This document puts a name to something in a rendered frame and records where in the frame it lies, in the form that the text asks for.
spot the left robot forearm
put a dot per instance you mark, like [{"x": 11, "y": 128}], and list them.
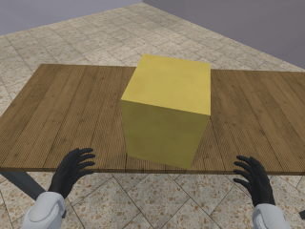
[{"x": 46, "y": 213}]

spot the left robot hand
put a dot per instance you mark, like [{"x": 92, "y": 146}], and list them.
[{"x": 67, "y": 172}]

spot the table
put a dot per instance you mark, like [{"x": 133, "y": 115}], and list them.
[{"x": 63, "y": 107}]

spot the carton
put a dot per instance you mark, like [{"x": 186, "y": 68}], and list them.
[{"x": 166, "y": 108}]

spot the right robot hand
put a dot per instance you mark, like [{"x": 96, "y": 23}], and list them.
[{"x": 259, "y": 185}]

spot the right robot forearm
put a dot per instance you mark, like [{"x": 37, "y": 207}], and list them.
[{"x": 268, "y": 216}]

